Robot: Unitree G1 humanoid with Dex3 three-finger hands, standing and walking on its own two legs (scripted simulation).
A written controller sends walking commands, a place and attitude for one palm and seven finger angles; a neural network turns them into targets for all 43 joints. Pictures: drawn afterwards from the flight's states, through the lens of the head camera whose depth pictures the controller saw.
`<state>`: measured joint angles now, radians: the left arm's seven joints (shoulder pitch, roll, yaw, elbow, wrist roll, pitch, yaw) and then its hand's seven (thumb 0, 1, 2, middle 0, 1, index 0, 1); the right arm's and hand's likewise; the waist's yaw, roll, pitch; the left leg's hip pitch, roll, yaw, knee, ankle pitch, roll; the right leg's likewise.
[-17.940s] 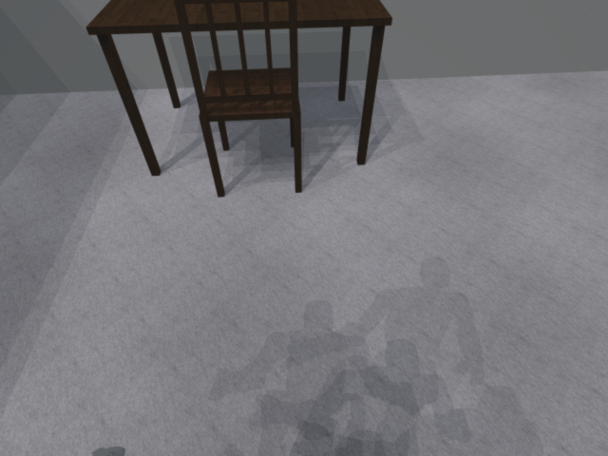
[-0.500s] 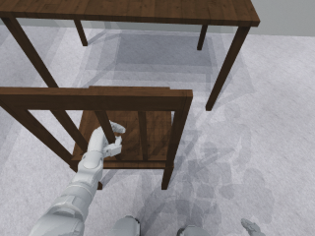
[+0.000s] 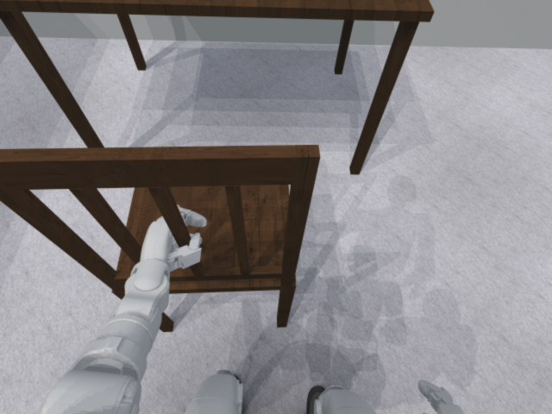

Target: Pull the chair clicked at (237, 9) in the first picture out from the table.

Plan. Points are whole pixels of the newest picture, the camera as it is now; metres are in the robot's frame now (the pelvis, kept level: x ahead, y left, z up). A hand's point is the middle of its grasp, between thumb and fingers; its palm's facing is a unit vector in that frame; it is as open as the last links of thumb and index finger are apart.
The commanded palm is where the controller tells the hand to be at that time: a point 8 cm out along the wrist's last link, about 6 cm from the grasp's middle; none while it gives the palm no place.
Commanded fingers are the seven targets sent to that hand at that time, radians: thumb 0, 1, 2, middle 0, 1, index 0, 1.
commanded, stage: step backward, pulling the chair out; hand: left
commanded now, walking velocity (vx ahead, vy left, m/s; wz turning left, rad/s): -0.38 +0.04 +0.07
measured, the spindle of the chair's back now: (182, 237) +0.38 +0.18 -0.06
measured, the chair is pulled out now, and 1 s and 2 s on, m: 0.48 0.58 0.58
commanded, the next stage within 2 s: stop walking, hand still on the chair in 0.36 s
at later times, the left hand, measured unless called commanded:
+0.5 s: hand (193, 291) +0.29 +0.14 -0.06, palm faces +0.07 -0.98 -0.19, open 5.1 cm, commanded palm +0.27 +0.19 -0.03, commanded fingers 0.00 0.90 0.90 -0.50 -1.45 -0.50 -1.45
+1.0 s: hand (193, 310) +0.26 +0.14 -0.05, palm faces +0.04 -0.98 -0.18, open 5.1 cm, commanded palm +0.24 +0.19 -0.03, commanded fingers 0.00 0.90 0.90 -0.50 -1.45 -0.50 -1.45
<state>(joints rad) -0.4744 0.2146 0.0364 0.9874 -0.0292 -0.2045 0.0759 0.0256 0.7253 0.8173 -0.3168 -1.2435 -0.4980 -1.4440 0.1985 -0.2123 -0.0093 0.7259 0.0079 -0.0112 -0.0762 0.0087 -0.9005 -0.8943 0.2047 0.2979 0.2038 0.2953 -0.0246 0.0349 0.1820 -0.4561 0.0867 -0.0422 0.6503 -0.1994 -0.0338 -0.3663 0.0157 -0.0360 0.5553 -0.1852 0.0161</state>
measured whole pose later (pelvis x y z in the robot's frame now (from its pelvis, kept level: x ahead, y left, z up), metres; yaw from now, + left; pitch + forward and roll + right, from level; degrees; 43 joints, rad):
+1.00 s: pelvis -0.03 +0.00 +0.01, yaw +1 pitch -1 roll +0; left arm -0.19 0.14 -0.02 0.84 -0.03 -0.13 0.09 0.04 0.73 0.80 -0.28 -1.25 -0.50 -1.44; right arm 0.22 -0.21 0.01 0.72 0.02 0.00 -0.10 0.01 -0.90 -0.89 0.20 0.30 0.20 0.30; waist -0.02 0.02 0.08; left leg -0.20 0.04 0.01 0.51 -0.28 -0.03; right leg -0.25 -0.04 0.01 0.49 -0.22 0.04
